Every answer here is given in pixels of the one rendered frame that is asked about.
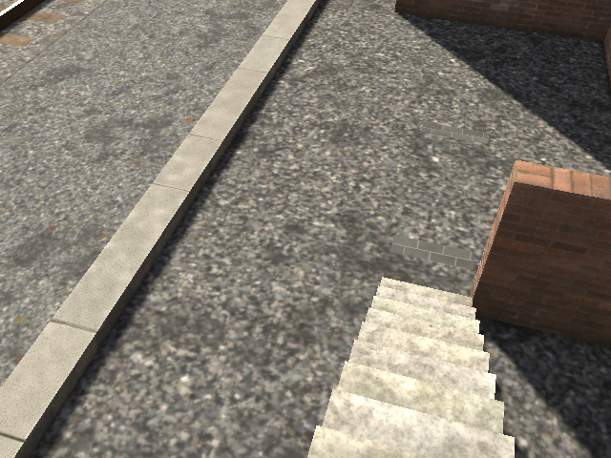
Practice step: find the stairs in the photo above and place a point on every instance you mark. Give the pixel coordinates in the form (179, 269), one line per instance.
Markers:
(416, 384)

